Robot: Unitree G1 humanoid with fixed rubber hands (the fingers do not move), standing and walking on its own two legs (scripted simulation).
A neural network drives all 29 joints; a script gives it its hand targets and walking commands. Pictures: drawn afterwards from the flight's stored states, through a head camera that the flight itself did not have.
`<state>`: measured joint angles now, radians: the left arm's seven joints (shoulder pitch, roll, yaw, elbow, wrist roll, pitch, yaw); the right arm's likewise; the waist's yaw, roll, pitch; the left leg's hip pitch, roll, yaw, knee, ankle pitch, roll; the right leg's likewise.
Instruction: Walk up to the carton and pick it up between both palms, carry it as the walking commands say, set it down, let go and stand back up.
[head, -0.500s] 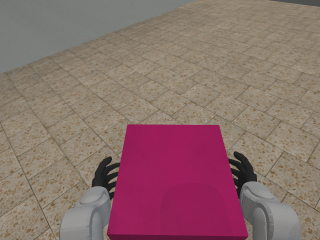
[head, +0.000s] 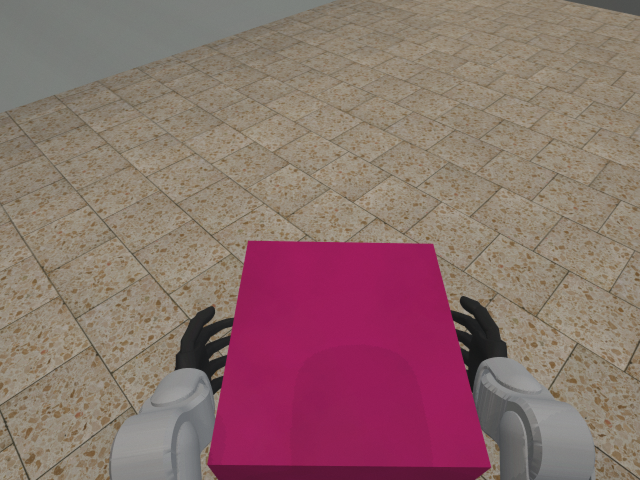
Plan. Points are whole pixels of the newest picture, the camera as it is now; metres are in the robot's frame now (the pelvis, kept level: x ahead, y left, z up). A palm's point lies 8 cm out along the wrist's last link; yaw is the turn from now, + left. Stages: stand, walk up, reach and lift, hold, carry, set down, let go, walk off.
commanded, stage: carry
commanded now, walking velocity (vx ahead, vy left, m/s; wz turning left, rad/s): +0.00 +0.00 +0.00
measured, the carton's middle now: (337, 387) +0.26 +0.01 +0.00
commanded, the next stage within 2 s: none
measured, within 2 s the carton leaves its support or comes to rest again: neither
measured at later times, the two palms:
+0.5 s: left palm (223, 346) +0.27 +0.13 +0.09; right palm (507, 343) +0.27 -0.18 +0.08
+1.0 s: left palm (191, 382) +0.23 +0.16 +0.09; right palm (501, 373) +0.23 -0.15 +0.10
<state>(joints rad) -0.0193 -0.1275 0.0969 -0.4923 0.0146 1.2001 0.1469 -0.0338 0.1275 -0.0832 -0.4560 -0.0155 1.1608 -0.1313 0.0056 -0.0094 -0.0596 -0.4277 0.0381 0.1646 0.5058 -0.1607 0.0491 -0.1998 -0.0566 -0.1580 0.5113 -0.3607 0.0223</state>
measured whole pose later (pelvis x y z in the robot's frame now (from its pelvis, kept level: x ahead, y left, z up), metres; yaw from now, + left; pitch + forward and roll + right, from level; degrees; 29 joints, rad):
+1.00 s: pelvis -0.01 +0.00 +0.00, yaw +0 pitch +1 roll +0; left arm -0.02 -0.13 0.09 -0.47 0.01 1.19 0.13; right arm -0.03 0.13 -0.09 -0.47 -0.03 1.18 -0.13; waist 0.01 0.00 -0.10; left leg -0.38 0.04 0.17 0.52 -0.16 0.04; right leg -0.15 -0.06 -0.16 0.52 -0.39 0.00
